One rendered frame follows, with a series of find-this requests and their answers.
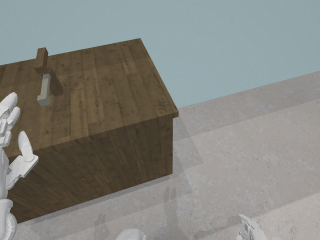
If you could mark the robot right hand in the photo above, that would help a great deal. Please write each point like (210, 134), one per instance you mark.
(251, 227)

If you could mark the tap lever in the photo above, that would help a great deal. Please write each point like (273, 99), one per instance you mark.
(43, 99)

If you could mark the left robot forearm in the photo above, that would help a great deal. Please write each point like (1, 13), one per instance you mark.
(8, 222)

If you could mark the left robot thigh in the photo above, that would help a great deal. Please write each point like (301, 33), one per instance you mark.
(131, 234)

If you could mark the counter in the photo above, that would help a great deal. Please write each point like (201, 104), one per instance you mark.
(108, 127)

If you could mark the robot left hand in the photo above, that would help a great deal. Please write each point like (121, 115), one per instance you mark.
(24, 163)

